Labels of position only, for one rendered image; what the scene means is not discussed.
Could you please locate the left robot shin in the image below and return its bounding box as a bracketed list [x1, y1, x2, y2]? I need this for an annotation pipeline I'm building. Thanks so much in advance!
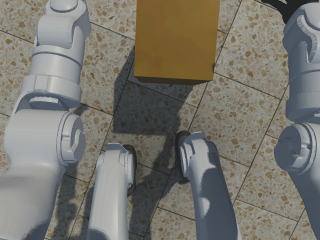
[95, 143, 132, 189]

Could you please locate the right robot shin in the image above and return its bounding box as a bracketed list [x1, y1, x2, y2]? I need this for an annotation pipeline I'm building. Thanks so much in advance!
[184, 131, 220, 161]

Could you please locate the carton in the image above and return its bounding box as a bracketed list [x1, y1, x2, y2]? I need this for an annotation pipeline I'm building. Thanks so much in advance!
[134, 0, 220, 86]

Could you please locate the right robot forearm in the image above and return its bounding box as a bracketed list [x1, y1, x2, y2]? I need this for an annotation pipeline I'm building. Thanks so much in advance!
[282, 2, 320, 125]

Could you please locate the left robot forearm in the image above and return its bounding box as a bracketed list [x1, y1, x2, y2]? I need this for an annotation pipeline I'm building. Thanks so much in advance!
[3, 0, 92, 157]

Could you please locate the robot shin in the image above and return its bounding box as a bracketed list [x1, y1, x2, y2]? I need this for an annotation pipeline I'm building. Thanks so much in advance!
[184, 131, 220, 161]
[95, 143, 132, 189]

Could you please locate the right robot hand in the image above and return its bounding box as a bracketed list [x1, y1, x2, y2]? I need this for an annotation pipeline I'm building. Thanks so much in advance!
[261, 0, 319, 25]

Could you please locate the robot right upper arm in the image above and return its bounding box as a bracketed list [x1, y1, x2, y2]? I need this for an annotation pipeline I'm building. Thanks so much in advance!
[273, 122, 320, 240]

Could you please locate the robot left upper arm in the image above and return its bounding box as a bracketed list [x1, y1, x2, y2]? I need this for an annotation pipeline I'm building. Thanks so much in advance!
[0, 109, 86, 240]

